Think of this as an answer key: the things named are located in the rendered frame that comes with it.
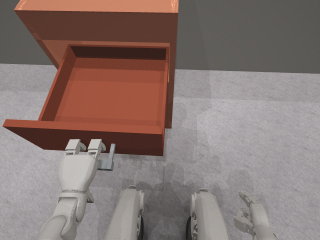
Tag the left robot forearm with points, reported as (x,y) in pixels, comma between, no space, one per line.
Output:
(68,214)

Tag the robot right thigh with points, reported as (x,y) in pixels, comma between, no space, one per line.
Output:
(210,222)

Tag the cabinet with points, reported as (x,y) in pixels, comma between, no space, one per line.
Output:
(56,23)

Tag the robot right hand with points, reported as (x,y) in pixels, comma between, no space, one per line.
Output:
(246,220)

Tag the robot left thigh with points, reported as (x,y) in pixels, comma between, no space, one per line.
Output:
(124,221)

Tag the robot left hand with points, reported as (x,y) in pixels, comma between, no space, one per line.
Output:
(77,171)

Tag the drawer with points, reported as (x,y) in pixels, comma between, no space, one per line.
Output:
(117,93)

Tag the right robot forearm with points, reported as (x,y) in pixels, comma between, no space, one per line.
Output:
(263,233)

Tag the robot thigh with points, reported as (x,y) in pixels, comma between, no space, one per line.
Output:
(210,222)
(124,221)

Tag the handle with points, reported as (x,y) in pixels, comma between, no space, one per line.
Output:
(107,165)

